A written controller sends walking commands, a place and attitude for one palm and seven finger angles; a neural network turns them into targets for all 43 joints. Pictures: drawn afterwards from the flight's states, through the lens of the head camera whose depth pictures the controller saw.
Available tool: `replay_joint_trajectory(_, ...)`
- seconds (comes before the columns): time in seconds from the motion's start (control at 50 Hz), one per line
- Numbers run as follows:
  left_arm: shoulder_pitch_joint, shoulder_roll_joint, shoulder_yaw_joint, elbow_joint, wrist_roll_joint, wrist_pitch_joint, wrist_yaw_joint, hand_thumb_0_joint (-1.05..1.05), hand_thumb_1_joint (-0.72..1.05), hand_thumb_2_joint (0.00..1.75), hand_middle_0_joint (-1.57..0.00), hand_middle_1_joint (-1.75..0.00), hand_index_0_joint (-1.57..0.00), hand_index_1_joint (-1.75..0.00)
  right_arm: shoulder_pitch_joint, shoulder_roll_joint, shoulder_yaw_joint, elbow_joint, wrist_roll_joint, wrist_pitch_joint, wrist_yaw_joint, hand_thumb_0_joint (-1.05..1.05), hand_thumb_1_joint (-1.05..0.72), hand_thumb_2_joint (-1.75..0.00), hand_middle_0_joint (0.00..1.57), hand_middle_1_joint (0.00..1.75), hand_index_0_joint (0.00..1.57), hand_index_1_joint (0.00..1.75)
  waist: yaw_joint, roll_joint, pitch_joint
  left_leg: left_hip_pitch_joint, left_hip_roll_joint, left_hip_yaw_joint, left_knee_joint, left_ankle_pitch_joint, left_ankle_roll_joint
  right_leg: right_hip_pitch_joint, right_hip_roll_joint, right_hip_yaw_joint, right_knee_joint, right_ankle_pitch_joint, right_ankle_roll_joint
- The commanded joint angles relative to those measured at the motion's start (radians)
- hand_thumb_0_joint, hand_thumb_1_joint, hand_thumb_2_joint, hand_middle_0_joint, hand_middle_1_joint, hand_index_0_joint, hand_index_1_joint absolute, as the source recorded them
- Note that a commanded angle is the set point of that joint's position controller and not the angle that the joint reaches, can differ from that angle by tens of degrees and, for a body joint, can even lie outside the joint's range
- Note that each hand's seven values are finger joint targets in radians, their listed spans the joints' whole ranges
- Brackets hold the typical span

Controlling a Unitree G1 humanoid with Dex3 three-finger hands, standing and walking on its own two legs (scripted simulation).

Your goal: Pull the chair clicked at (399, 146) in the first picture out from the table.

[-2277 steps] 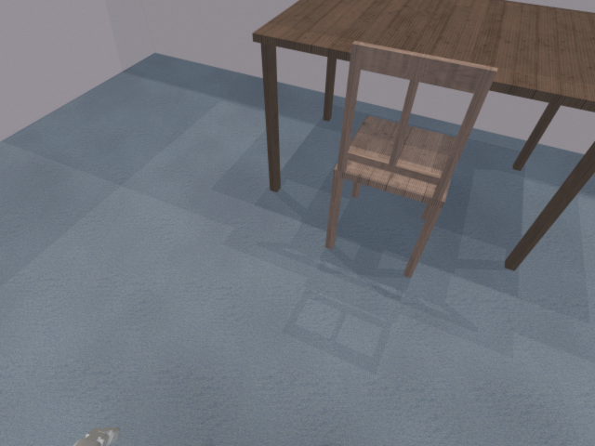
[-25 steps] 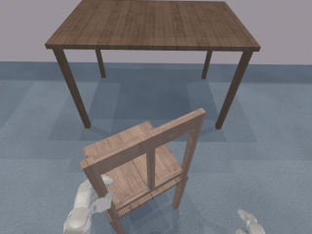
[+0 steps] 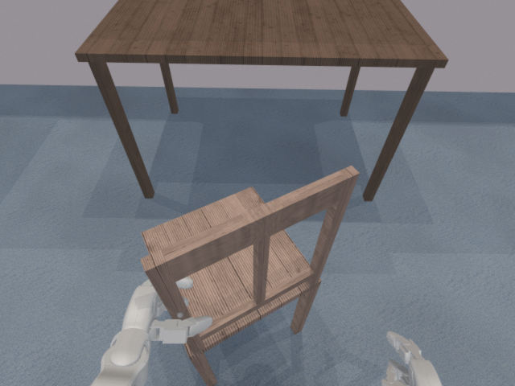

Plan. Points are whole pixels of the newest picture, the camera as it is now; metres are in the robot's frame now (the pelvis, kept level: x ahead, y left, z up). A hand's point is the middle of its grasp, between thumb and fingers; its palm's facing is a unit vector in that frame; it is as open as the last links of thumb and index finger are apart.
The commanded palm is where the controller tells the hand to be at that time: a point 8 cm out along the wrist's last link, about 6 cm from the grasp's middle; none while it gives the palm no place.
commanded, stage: open the thumb and straighten the fingers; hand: left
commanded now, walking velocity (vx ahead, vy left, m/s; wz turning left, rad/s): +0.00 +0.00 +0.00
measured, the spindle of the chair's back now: (260, 272) +0.35 +0.01 -0.09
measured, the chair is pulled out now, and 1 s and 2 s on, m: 0.53 0.53 0.53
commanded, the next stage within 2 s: draw the fingers out of the gap in 0.46 s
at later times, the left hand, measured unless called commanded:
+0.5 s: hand (183, 314) +0.25 +0.13 -0.05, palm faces +0.02 -0.98 -0.18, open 17.2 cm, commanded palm +0.23 +0.18 -0.02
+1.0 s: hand (173, 366) +0.17 +0.14 -0.05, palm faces +0.06 -0.98 -0.17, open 17.5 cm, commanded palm +0.15 +0.19 -0.02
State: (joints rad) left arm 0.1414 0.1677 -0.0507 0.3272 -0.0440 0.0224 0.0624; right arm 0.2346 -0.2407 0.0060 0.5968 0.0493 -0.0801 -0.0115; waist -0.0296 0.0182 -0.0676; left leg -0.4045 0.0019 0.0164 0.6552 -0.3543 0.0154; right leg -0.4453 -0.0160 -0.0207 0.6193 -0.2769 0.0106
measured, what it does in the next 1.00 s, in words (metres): stands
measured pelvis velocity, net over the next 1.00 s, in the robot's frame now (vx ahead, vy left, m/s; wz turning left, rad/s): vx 0.01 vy -0.02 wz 0.05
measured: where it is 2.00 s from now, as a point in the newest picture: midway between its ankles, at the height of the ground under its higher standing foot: outside the picture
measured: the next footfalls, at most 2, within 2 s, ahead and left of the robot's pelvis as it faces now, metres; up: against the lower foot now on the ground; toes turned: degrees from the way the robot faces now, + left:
none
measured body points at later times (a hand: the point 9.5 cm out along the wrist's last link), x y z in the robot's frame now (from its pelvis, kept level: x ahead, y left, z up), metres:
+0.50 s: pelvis +0.01 -0.01 -0.02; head +0.04 -0.03 +0.43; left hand +0.24 +0.19 -0.03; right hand +0.18 -0.25 -0.11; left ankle -0.01 +0.11 -0.72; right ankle +0.02 -0.13 -0.72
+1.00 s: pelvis +0.01 -0.02 -0.03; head +0.03 -0.04 +0.42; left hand +0.16 +0.19 -0.03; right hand +0.19 -0.26 -0.10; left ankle -0.01 +0.11 -0.72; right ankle +0.02 -0.13 -0.72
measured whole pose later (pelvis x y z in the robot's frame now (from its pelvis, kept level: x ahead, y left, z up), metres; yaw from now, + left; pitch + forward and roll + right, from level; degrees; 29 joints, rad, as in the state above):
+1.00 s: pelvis +0.01 -0.02 -0.03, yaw +3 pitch +10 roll -1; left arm 0.55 0.19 -0.05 -0.11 -0.06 0.15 0.01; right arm 0.27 -0.24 0.01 0.50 0.04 -0.15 -0.08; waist -0.02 0.06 -0.15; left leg -0.58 0.01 -0.05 0.89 -0.47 -0.01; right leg -0.60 -0.01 -0.09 0.86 -0.42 -0.02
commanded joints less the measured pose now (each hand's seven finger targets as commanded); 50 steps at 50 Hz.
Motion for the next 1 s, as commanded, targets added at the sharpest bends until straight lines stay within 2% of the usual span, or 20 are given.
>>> replay_joint_trajectory(0.0, -0.152, 0.076, 0.052, -0.242, -0.007, 0.005, -0.002, 0.00, -0.55, 0.20, -0.38, -1.09, -0.38, -1.09, -0.081, -0.127, -0.038, -0.175, -0.003, -0.054, -0.019, 0.00, -0.90, -0.90, 0.20, 0.30, 0.20, 0.30, -0.001, -0.006, -0.185, -0.007, 0.016, -0.027, -0.065, 0.205, -0.015, 0.064, 0.016, -0.042, -0.002, 0.109, -0.029)
replay_joint_trajectory(0.06, -0.132, 0.072, 0.045, -0.273, -0.009, 0.032, -0.007, 0.00, -0.55, 0.20, -0.30, -0.87, -0.30, -0.87, -0.071, -0.130, -0.039, -0.188, -0.005, -0.059, -0.025, 0.00, -0.90, -0.90, 0.20, 0.30, 0.20, 0.30, 0.001, 0.014, -0.202, -0.011, 0.013, -0.031, -0.036, 0.216, -0.017, 0.042, 0.016, -0.045, 0.025, 0.115, -0.031)
replay_joint_trajectory(0.08, -0.111, 0.051, 0.030, -0.282, -0.013, 0.042, -0.011, 0.00, -0.55, 0.20, -0.27, -0.80, -0.27, -0.80, -0.069, -0.128, -0.036, -0.198, -0.006, -0.061, -0.027, 0.00, -0.90, -0.90, 0.20, 0.30, 0.20, 0.30, 0.001, -0.012, -0.210, -0.022, 0.012, -0.033, -0.028, 0.213, -0.015, 0.042, 0.017, -0.049, 0.034, 0.116, -0.029)
replay_joint_trajectory(0.12, -0.135, 0.055, 0.028, -0.316, -0.011, 0.054, -0.011, 0.00, -0.55, 0.20, -0.22, -0.65, -0.22, -0.65, -0.062, -0.130, -0.034, -0.206, -0.008, -0.064, -0.031, 0.00, -0.90, -0.90, 0.20, 0.30, 0.20, 0.30, -0.005, -0.005, -0.218, -0.031, 0.007, -0.037, -0.008, 0.218, -0.014, 0.030, 0.017, -0.050, 0.049, 0.124, -0.028)
replay_joint_trajectory(0.16, -0.134, 0.086, 0.051, -0.320, -0.011, 0.071, -0.010, 0.00, -0.55, 0.20, -0.18, -0.51, -0.18, -0.51, -0.053, -0.138, -0.033, -0.208, -0.009, -0.064, -0.037, 0.00, -0.90, -0.90, 0.20, 0.30, 0.20, 0.30, -0.009, -0.038, -0.207, -0.053, 0.007, -0.042, 0.005, 0.212, -0.011, 0.020, 0.016, -0.049, 0.057, 0.126, -0.026)
replay_joint_trajectory(0.2, -0.134, 0.076, 0.038, -0.345, -0.006, 0.079, -0.012, 0.00, -0.55, 0.20, -0.13, -0.36, -0.13, -0.36, -0.047, -0.135, -0.031, -0.217, -0.009, -0.066, -0.040, 0.00, -0.90, -0.90, 0.20, 0.30, 0.20, 0.30, -0.012, -0.024, -0.213, -0.057, 0.003, -0.041, 0.021, 0.206, -0.009, 0.007, 0.016, -0.049, 0.067, 0.122, -0.024)
replay_joint_trajectory(0.24, -0.118, 0.123, 0.082, -0.362, -0.005, 0.088, -0.010, 0.00, -0.55, 0.20, -0.07, -0.22, -0.07, -0.22, -0.043, -0.138, -0.029, -0.221, -0.011, -0.067, -0.046, 0.00, -0.90, -0.90, 0.20, 0.30, 0.20, 0.30, 0.001, 0.002, -0.220, -0.068, -0.001, -0.040, 0.027, 0.208, -0.008, 0.017, 0.014, -0.046, 0.072, 0.124, -0.026)
replay_joint_trajectory(0.3, -0.122, 0.089, 0.051, -0.381, -0.006, 0.096, -0.016, 0.00, -0.55, 0.20, 0.00, 0.00, 0.00, 0.00, -0.032, -0.131, -0.026, -0.228, -0.011, -0.070, -0.050, 0.00, -0.90, -0.90, 0.20, 0.30, 0.20, 0.30, -0.013, -0.015, -0.229, -0.070, -0.003, -0.039, 0.047, 0.210, -0.004, 0.010, 0.014, -0.045, 0.082, 0.136, -0.021)
replay_joint_trajectory(0.32, -0.126, 0.092, 0.048, -0.391, -0.006, 0.098, -0.018, 0.00, -0.55, 0.20, 0.00, 0.00, 0.00, 0.00, -0.032, -0.132, -0.024, -0.229, -0.011, -0.072, -0.051, 0.00, -0.90, -0.90, 0.20, 0.30, 0.20, 0.30, -0.014, 0.005, -0.229, -0.073, -0.005, -0.039, 0.052, 0.209, -0.004, 0.008, 0.012, -0.045, 0.084, 0.138, -0.022)
replay_joint_trajectory(0.42, -0.055, 0.090, 0.049, -0.404, -0.014, 0.114, -0.025, 0.00, -0.55, 0.20, 0.00, 0.00, 0.00, 0.00, -0.020, -0.131, -0.023, -0.237, -0.012, -0.079, -0.054, 0.00, -0.90, -0.90, 0.20, 0.30, 0.20, 0.30, -0.012, -0.038, -0.241, -0.092, -0.007, -0.038, 0.066, 0.220, 0.000, 0.026, 0.010, -0.046, 0.091, 0.169, -0.017)
replay_joint_trajectory(0.5, -0.035, 0.129, 0.080, -0.422, -0.013, 0.118, -0.023, 0.00, -0.55, 0.20, 0.00, 0.00, 0.00, 0.00, -0.011, -0.133, -0.024, -0.238, -0.013, -0.080, -0.057, 0.00, -0.90, -0.90, 0.20, 0.30, 0.20, 0.30, -0.011, -0.035, -0.233, -0.111, -0.012, -0.033, 0.076, 0.215, 0.003, 0.034, 0.008, -0.036, 0.089, 0.179, -0.015)
replay_joint_trajectory(0.52, -0.031, 0.110, 0.064, -0.438, -0.012, 0.114, -0.025, 0.00, -0.55, 0.20, 0.00, 0.00, 0.00, 0.00, -0.012, -0.130, -0.023, -0.241, -0.013, -0.082, -0.057, 0.00, -0.90, -0.90, 0.20, 0.30, 0.20, 0.30, -0.011, -0.032, -0.242, -0.114, -0.014, -0.030, 0.076, 0.211, 0.003, 0.042, 0.006, -0.034, 0.090, 0.181, -0.013)
replay_joint_trajectory(0.62, 0.087, 0.116, 0.073, -0.449, -0.021, 0.121, -0.037, 0.00, -0.55, 0.20, 0.00, 0.00, 0.00, 0.00, -0.014, -0.126, -0.024, -0.255, -0.011, -0.086, -0.059, 0.00, -0.90, -0.90, 0.20, 0.30, 0.20, 0.30, -0.003, -0.035, -0.217, -0.146, -0.019, -0.022, 0.084, 0.183, 0.007, 0.048, 0.005, -0.023, 0.081, 0.167, -0.009)
replay_joint_trajectory(0.64, 0.096, 0.153, 0.105, -0.459, -0.020, 0.118, -0.035, 0.00, -0.55, 0.20, 0.00, 0.00, 0.00, 0.00, -0.015, -0.129, -0.027, -0.253, -0.011, -0.087, -0.062, 0.00, -0.90, -0.90, 0.20, 0.30, 0.20, 0.30, 0.002, -0.046, -0.219, -0.154, -0.018, -0.024, 0.085, 0.188, 0.007, 0.059, 0.004, -0.022, 0.080, 0.173, -0.013)
replay_joint_trajectory(0.68, 0.164, 0.120, 0.078, -0.500, -0.020, 0.112, -0.039, 0.00, -0.55, 0.20, 0.00, 0.00, 0.00, 0.00, -0.017, -0.117, -0.027, -0.264, -0.009, -0.092, -0.061, 0.00, -0.90, -0.90, 0.20, 0.30, 0.20, 0.30, 0.006, -0.004, -0.216, -0.138, -0.020, -0.018, 0.085, 0.199, 0.007, 0.051, 0.004, -0.026, 0.086, 0.182, -0.014)
replay_joint_trajectory(0.74, 0.226, 0.150, 0.108, -0.539, -0.017, 0.101, -0.030, 0.00, -0.55, 0.20, 0.00, 0.00, 0.00, 0.00, -0.021, -0.114, -0.036, -0.261, -0.011, -0.099, -0.067, 0.00, -0.90, -0.90, 0.20, 0.30, 0.20, 0.30, 0.010, -0.031, -0.217, -0.151, -0.019, -0.024, 0.093, 0.205, 0.007, 0.057, 0.005, -0.024, 0.089, 0.192, -0.016)
replay_joint_trajectory(0.76, 0.251, 0.122, 0.080, -0.561, -0.020, 0.095, -0.033, 0.00, -0.55, 0.20, 0.00, 0.00, 0.00, 0.00, -0.018, -0.109, -0.034, -0.265, -0.011, -0.102, -0.066, 0.00, -0.90, -0.90, 0.20, 0.30, 0.20, 0.30, 0.002, -0.025, -0.213, -0.145, -0.020, -0.022, 0.095, 0.203, 0.008, 0.049, 0.004, -0.026, 0.092, 0.195, -0.013)
replay_joint_trajectory(0.86, 0.318, 0.118, 0.062, -0.615, -0.015, 0.079, -0.038, 0.00, -0.55, 0.20, 0.00, 0.00, 0.00, 0.00, -0.020, -0.105, -0.039, -0.258, -0.011, -0.118, -0.073, 0.00, -0.90, -0.90, 0.20, 0.30, 0.20, 0.30, -0.013, -0.015, -0.182, -0.152, -0.022, -0.032, 0.111, 0.181, 0.009, 0.000, 0.006, -0.033, 0.096, 0.158, -0.013)
replay_joint_trajectory(0.9, 0.371, 0.121, 0.072, -0.626, -0.017, 0.072, -0.043, 0.00, -0.55, 0.20, 0.00, 0.00, 0.00, 0.00, -0.025, -0.099, -0.043, -0.259, -0.010, -0.123, -0.077, 0.00, -0.90, -0.90, 0.20, 0.30, 0.20, 0.30, -0.006, -0.036, -0.182, -0.165, -0.023, -0.033, 0.118, 0.156, 0.010, -0.008, 0.006, -0.031, 0.095, 0.128, -0.011)
replay_joint_trajectory(0.98, 0.402, 0.127, 0.070, -0.664, -0.009, 0.063, -0.049, 0.00, -0.55, 0.20, 0.00, 0.00, 0.00, 0.00, -0.031, -0.095, -0.042, -0.262, -0.011, -0.132, -0.084, 0.00, -0.90, -0.90, 0.20, 0.30, 0.20, 0.30, -0.005, -0.012, -0.172, -0.173, -0.026, -0.040, 0.126, 0.136, 0.011, -0.039, 0.008, -0.041, 0.108, 0.079, -0.015)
